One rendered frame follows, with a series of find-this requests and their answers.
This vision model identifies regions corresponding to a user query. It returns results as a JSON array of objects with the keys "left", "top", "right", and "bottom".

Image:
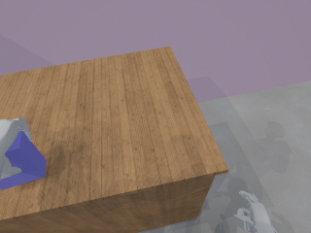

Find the robot right hand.
[{"left": 234, "top": 190, "right": 272, "bottom": 233}]

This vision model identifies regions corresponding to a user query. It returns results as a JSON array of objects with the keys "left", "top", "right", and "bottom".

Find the sponge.
[{"left": 0, "top": 130, "right": 47, "bottom": 190}]

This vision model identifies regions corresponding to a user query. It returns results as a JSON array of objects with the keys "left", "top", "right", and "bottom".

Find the table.
[{"left": 0, "top": 46, "right": 229, "bottom": 233}]

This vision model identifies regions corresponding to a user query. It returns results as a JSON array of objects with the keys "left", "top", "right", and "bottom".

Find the robot left hand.
[{"left": 0, "top": 117, "right": 32, "bottom": 180}]

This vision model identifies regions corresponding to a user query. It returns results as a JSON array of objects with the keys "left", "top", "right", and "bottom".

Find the robot right forearm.
[{"left": 253, "top": 223, "right": 277, "bottom": 233}]

